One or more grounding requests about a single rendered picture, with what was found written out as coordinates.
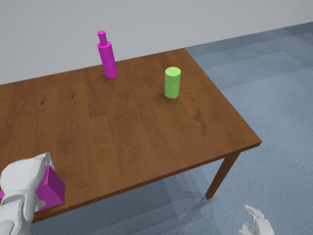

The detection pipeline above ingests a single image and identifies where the robot right hand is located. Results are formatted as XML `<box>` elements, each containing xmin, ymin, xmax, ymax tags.
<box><xmin>239</xmin><ymin>205</ymin><xmax>275</xmax><ymax>235</ymax></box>

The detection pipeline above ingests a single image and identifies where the sponge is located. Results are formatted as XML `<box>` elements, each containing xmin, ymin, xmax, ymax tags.
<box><xmin>0</xmin><ymin>164</ymin><xmax>65</xmax><ymax>212</ymax></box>

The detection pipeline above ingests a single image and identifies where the robot left forearm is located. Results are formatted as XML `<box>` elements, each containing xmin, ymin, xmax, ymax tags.
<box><xmin>0</xmin><ymin>190</ymin><xmax>37</xmax><ymax>235</ymax></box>

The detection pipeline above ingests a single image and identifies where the robot left hand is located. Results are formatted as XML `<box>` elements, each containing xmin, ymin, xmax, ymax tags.
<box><xmin>0</xmin><ymin>152</ymin><xmax>55</xmax><ymax>212</ymax></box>

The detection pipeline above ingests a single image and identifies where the table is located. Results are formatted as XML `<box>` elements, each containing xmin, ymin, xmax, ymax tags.
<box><xmin>0</xmin><ymin>48</ymin><xmax>262</xmax><ymax>224</ymax></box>

